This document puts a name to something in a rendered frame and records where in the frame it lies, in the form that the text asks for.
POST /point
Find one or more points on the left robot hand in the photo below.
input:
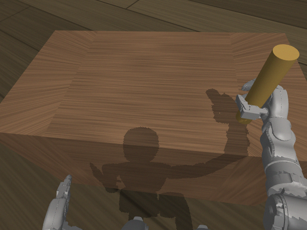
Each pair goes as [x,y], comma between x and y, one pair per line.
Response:
[55,218]

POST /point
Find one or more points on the right robot hand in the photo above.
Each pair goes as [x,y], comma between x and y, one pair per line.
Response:
[277,104]

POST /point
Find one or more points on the can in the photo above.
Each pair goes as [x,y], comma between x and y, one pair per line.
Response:
[280,60]

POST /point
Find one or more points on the right robot arm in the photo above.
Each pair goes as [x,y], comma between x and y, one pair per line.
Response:
[286,187]

